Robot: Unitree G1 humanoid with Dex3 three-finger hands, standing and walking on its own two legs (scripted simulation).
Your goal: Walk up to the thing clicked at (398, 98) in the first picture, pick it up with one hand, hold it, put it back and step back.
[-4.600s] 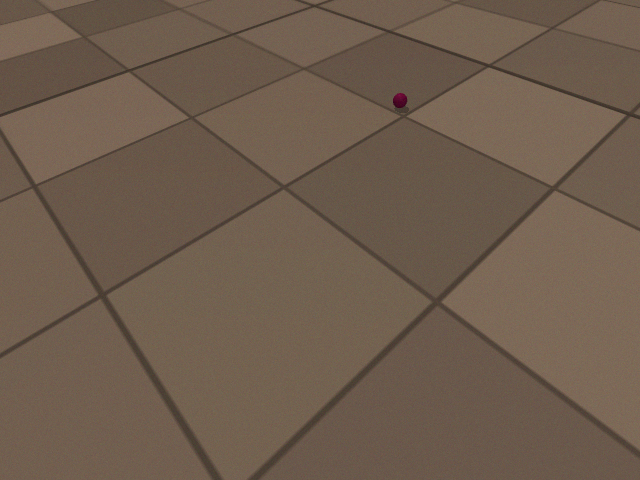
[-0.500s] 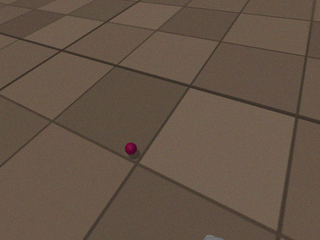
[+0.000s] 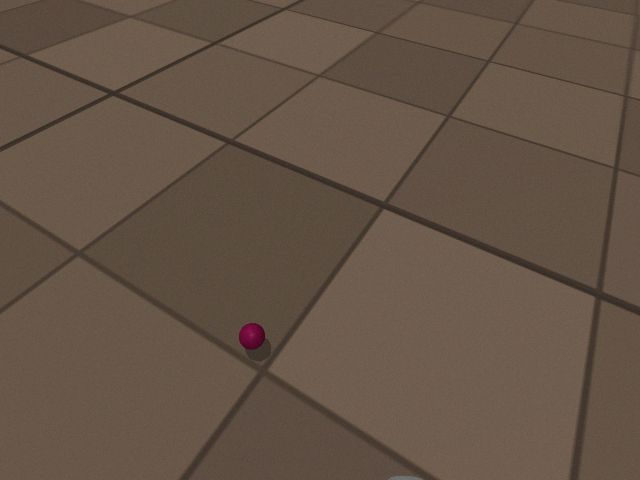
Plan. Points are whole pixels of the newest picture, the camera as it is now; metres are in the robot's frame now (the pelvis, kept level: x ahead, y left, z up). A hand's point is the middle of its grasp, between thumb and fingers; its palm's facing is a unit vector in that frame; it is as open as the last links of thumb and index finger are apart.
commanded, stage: walk up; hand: left
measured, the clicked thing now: (252, 336) +0.67 +0.24 -0.72
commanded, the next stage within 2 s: stand in 1.88 s
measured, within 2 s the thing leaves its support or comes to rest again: neither
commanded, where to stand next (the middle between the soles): +0.23 +0.00 m, yaw +0 degrees
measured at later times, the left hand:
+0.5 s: hand (164, 435) +0.21 +0.24 -0.12, palm faces -0.05 -0.90 -0.43, open 7.3 cm
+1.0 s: hand (165, 429) +0.23 +0.25 -0.15, palm faces +0.01 -0.94 -0.33, open 7.3 cm
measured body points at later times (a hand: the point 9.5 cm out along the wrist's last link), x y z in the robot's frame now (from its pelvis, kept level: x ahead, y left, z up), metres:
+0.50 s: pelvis +0.12 -0.03 +0.00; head +0.15 -0.05 +0.45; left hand +0.21 +0.29 -0.09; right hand +0.18 -0.34 -0.13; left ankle +0.15 +0.12 -0.69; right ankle +0.19 -0.14 -0.72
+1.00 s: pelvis +0.16 -0.01 +0.01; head +0.18 +0.00 +0.46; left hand +0.23 +0.30 -0.12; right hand +0.28 -0.30 -0.11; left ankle +0.20 +0.12 -0.72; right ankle +0.19 -0.14 -0.72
